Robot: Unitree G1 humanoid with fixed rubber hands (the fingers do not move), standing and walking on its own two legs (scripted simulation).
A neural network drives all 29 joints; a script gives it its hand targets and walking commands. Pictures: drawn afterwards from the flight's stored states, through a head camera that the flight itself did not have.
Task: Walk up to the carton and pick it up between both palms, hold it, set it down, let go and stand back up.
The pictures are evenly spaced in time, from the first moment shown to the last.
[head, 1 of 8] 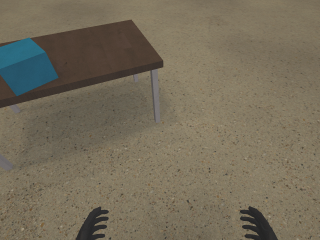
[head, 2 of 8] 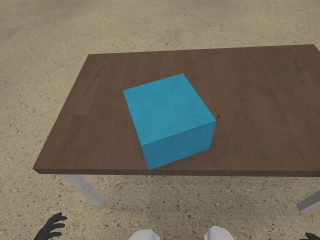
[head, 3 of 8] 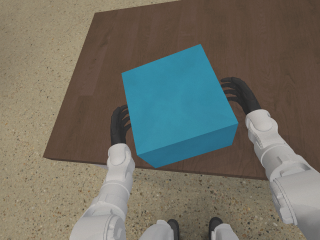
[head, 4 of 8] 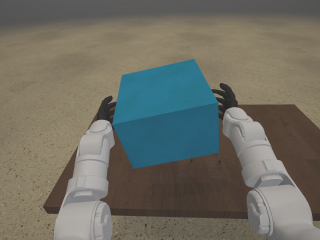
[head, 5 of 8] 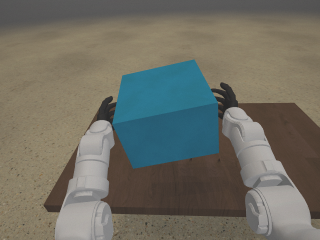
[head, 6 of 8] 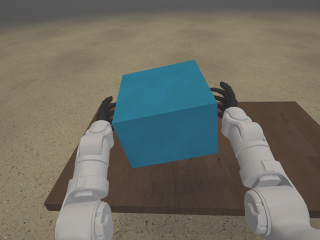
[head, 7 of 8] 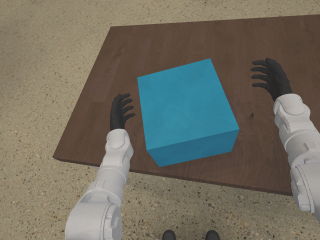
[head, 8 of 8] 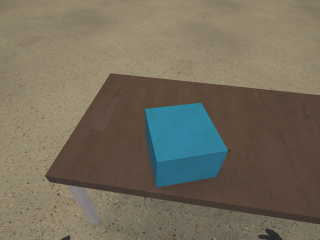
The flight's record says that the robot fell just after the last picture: no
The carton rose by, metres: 0.28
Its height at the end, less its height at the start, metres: +0.00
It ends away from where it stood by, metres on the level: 0.02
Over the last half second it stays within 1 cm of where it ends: yes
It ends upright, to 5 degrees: yes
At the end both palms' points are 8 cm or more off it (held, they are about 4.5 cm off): yes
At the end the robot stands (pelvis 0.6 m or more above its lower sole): yes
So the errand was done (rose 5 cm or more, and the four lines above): yes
